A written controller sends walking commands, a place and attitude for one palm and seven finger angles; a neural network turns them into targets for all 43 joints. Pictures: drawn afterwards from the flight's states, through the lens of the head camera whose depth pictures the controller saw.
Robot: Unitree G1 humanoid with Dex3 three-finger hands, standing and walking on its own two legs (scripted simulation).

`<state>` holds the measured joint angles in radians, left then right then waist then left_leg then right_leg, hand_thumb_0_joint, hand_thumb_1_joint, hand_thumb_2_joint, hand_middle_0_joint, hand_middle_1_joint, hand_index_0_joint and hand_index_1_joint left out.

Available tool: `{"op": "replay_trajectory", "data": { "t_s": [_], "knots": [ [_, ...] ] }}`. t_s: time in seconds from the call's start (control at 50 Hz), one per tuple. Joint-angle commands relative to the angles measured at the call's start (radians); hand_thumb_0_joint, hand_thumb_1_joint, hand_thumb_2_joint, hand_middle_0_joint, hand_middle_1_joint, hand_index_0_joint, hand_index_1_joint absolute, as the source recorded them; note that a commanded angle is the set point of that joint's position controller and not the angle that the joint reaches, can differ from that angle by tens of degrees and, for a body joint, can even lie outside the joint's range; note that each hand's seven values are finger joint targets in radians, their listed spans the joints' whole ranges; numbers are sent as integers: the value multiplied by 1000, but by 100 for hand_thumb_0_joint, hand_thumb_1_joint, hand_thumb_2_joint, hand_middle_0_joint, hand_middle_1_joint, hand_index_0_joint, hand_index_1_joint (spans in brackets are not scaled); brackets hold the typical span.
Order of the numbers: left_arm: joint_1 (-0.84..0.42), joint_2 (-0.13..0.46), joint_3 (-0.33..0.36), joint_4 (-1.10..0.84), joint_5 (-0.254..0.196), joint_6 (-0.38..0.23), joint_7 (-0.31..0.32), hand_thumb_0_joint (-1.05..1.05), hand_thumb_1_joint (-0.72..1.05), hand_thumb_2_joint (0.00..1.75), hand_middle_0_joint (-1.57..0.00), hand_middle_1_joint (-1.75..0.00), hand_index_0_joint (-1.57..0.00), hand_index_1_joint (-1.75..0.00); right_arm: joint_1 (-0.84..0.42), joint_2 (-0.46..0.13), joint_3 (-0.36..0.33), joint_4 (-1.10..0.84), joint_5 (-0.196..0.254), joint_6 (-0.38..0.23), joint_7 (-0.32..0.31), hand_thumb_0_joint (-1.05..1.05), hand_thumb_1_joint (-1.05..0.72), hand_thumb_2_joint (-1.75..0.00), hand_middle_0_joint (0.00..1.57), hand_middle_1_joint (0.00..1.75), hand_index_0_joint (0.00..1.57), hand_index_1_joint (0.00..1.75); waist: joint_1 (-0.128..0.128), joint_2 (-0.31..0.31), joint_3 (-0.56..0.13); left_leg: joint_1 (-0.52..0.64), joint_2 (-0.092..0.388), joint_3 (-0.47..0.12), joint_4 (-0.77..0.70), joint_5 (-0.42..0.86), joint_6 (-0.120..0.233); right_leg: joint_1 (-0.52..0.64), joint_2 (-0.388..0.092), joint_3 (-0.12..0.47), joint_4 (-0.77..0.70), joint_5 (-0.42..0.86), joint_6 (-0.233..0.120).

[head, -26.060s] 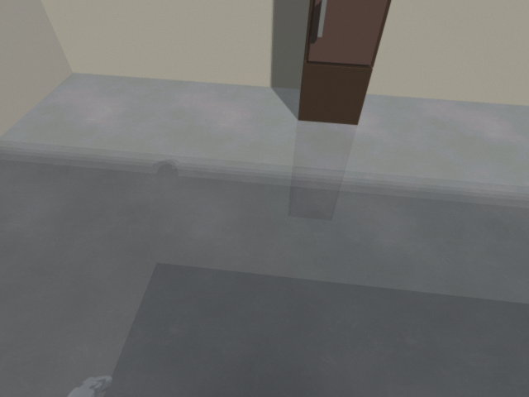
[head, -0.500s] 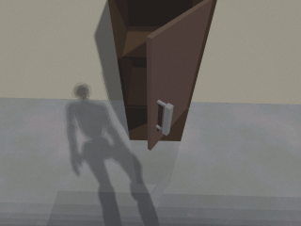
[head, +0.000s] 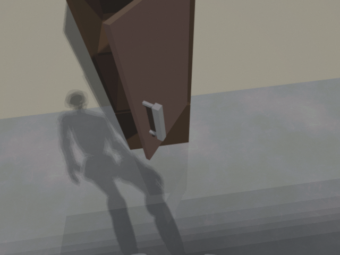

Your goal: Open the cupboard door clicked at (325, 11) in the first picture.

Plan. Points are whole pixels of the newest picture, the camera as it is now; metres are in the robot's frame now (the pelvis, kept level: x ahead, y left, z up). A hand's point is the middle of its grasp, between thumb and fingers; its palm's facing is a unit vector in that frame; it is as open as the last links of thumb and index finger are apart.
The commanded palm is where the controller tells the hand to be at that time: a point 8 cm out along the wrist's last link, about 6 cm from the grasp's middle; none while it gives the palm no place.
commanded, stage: walk to a spot facing it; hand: left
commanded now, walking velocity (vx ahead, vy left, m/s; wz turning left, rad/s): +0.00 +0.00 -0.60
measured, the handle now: (154, 121) +0.52 +0.10 -0.09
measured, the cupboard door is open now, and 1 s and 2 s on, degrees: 54 54 54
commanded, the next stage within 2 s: none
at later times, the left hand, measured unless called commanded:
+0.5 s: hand (100, 242) +0.16 +0.22 -0.16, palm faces -0.23 -0.94 -0.24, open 7.4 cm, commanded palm none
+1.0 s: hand (147, 205) +0.26 +0.10 -0.15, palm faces -0.61 -0.75 -0.25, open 7.4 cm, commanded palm none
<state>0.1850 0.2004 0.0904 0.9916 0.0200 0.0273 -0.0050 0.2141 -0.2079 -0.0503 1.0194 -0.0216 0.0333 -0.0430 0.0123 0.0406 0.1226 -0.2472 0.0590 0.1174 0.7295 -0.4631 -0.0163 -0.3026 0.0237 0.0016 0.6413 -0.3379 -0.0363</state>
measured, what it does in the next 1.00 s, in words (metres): steps on the spot, turning right: left foot, then right foot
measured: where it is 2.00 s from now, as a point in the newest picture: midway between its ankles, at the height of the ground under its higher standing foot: (224, 253)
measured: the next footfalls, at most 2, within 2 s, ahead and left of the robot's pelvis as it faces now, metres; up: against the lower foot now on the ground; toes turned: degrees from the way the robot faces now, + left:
left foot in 0.44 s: +0.10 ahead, +0.14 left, +0.00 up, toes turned -18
right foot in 0.76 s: +0.03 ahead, -0.12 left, +0.00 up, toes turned -33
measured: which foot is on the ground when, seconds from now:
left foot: up 0.00-0.42, down 0.44-0.76, up 0.78-1.00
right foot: down 0.00-0.42, up 0.44-0.74, down 0.76-1.00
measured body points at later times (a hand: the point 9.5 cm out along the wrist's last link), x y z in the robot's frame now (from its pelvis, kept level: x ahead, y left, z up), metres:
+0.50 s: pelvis +0.03 +0.03 +0.01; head +0.10 +0.03 +0.45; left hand +0.17 +0.27 -0.15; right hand +0.08 -0.25 -0.11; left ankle +0.06 +0.15 -0.72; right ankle -0.02 -0.09 -0.68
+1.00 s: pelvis +0.05 +0.00 +0.01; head +0.10 -0.04 +0.46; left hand +0.29 +0.14 -0.13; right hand -0.06 -0.26 -0.13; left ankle +0.14 +0.12 -0.67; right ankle -0.01 -0.10 -0.72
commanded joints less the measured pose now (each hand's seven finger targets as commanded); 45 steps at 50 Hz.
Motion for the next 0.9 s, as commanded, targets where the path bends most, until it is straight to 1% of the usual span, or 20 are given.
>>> {"op": "replay_trajectory", "data": {
  "t_s": [0.0,0.1,0.28,0.36,0.38,0.4,0.42,0.44,0.46,0.48,0.54,0.64,0.68,0.7,0.72,0.74,0.76,0.78,0.8,0.88],
  "knots": [
    [122,203,43,-38,0,-11,37,0,90,90,-20,-30,-20,-30,-95,-90,-29,-137,9,-6,2,0,-90,-90,20,30,20,30,48,-217,-103,-314,-1,-148,418,-110,-14,208,-314,489,-302,545,-222],
    [72,206,36,-82,4,-15,36,0,90,90,-20,-30,-20,-30,-112,-74,-22,-148,12,1,10,0,-90,-90,20,30,20,30,13,-98,-150,-236,-16,-134,309,18,-40,169,-218,402,-275,552,-178],
    [90,223,47,-112,11,-3,28,0,90,90,-20,-30,-20,-30,-167,-96,-26,-205,25,-19,-1,0,-90,-90,20,30,20,30,32,-217,-180,-196,-64,-148,69,18,-39,232,-175,488,-231,646,-158],
    [15,208,41,-138,0,3,29,0,90,90,-20,-30,-20,-30,-42,-120,-30,-170,29,-33,-10,0,-90,-90,20,30,20,30,-38,-166,-216,112,-48,-156,-296,235,-27,60,-102,449,-133,559,-62],
    [21,158,31,-155,-10,5,26,0,90,90,-20,-30,-20,-30,-5,-190,-39,-165,19,-44,-16,0,-90,-90,20,30,20,30,-53,20,-235,273,117,-318,-416,273,22,-126,1,359,-34,276,-10],
    [20,125,20,-178,-17,0,10,0,90,90,-20,-30,-20,-30,16,-273,-56,-179,1,-49,-17,0,-90,-90,20,30,20,30,-49,277,-221,326,381,-556,-461,456,133,-283,86,164,199,-243,52],
    [-8,154,22,-188,-5,0,9,0,90,90,-20,-30,-20,-30,24,-270,-49,-187,-5,-39,-17,0,-90,-90,20,30,20,30,-56,204,-179,231,451,-563,-425,554,206,-277,25,125,367,-291,73],
    [5,157,27,-201,0,-2,1,0,90,90,-20,-30,-20,-30,-15,-244,-37,-214,-14,-35,-19,0,-90,-90,20,30,20,30,-27,113,-138,123,432,-515,-423,568,234,-263,1,99,463,-259,89],
    [-5,158,32,-173,12,4,-5,0,90,90,-20,-30,-20,-30,-21,-207,-28,-205,-21,-41,-17,0,-90,-90,20,30,20,30,-17,99,-118,120,345,-435,-407,678,206,-282,10,87,526,-206,92],
    [-13,148,32,-163,8,8,-11,0,90,90,-20,-30,-20,-30,-28,-195,-23,-208,-19,-40,-17,0,-90,-90,20,30,20,30,-6,161,-107,115,296,-339,-373,778,178,-285,-8,79,547,-182,96],
    [-31,126,14,-178,0,13,-28,0,90,90,-20,-30,-20,-30,-4,-192,-24,-206,-17,-40,-17,0,-90,-90,20,30,20,30,-14,172,-153,210,221,-154,-303,906,132,-270,-25,-6,441,-147,99],
    [-110,113,-3,-195,-4,6,-41,0,90,90,-20,-30,-20,-30,78,-226,-37,-174,-12,-34,-5,0,-90,-90,20,30,20,30,-57,194,-179,231,230,-84,-262,896,106,-127,-7,-98,142,-91,70],
    [-80,128,-2,-184,-6,3,-40,0,90,90,-20,-30,-20,-30,69,-240,-40,-173,-8,-32,0,0,-90,-90,20,30,20,30,-35,182,-172,187,244,-67,-218,867,84,-18,-3,-104,4,-19,48],
    [-20,144,5,-165,-6,-1,-38,0,90,90,-20,-30,-20,-30,47,-242,-42,-177,-3,-31,3,0,-90,-90,20,30,20,30,4,153,-188,130,227,-46,-135,810,54,105,-1,-101,-120,94,35],
    [87,209,16,-133,0,-13,-29,0,90,90,-20,-30,-20,-30,31,-223,-40,-196,10,-32,10,0,-90,-90,20,30,20,30,55,21,-247,-2,182,7,35,676,6,320,-73,-12,-217,356,-1],
    [179,340,48,-108,12,-20,-7,0,90,90,-20,-30,-20,-30,-17,-125,-18,-246,21,-33,15,0,-90,-90,20,30,20,30,99,-343,-275,-317,15,77,307,-47,-56,498,-372,407,-251,803,-126],
    [210,357,51,-93,-6,-14,9,0,90,90,-20,-30,-20,-30,-48,-147,-14,-254,20,-21,2,0,-90,-90,20,30,20,30,121,-356,-287,-362,12,-87,431,-244,-51,457,-434,446,-228,929,-216],
    [157,331,40,-107,-6,-8,12,0,90,90,-20,-30,-20,-30,-30,-152,-13,-239,25,-17,2,0,-90,-90,20,30,20,30,86,-292,-218,-373,49,-132,475,-179,-41,364,-416,394,-253,708,-239],
    [72,282,36,-140,-1,-1,20,0,90,90,-20,-30,-20,-30,-43,-143,-17,-225,20,-12,3,0,-90,-90,20,30,20,30,53,-286,-177,-373,59,-135,469,-113,-49,279,-336,380,-273,545,-211],
    [-23,244,20,-176,3,-3,23,0,90,90,-20,-30,-20,-30,-20,-119,-15,-187,12,-1,17,0,-90,-90,20,30,20,30,-4,-184,-152,-236,24,-95,325,17,-66,117,-235,281,-269,483,-162]
  ]
}}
